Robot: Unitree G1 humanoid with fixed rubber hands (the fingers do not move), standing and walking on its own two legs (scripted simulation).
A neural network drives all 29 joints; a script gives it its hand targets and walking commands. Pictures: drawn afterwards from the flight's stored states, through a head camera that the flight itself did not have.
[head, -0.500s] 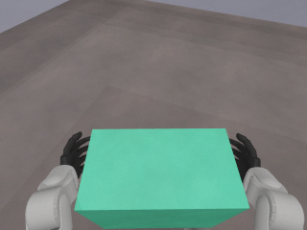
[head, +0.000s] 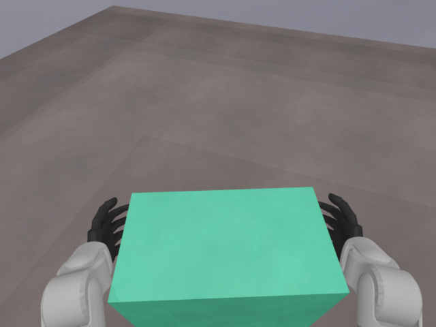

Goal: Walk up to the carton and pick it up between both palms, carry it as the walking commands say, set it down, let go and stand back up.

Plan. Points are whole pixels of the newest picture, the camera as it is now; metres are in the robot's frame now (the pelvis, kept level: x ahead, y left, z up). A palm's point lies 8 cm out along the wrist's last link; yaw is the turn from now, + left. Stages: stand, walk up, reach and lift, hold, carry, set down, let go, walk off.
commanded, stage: carry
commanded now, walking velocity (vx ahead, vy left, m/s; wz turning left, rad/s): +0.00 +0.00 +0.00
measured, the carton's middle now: (224, 268) +0.22 +0.01 +0.01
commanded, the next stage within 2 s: hold in 1.82 s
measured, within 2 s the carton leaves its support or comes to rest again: neither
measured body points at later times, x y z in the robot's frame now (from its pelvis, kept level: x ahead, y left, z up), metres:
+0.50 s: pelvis +0.02 -0.01 +0.00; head +0.00 -0.01 +0.45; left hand +0.27 +0.19 +0.07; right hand +0.26 -0.20 +0.07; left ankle -0.01 +0.10 -0.74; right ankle +0.06 -0.06 -0.74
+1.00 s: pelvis +0.03 +0.01 +0.00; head +0.01 +0.01 +0.45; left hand +0.29 +0.22 +0.05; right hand +0.29 -0.18 +0.05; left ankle -0.01 +0.10 -0.74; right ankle +0.06 -0.06 -0.74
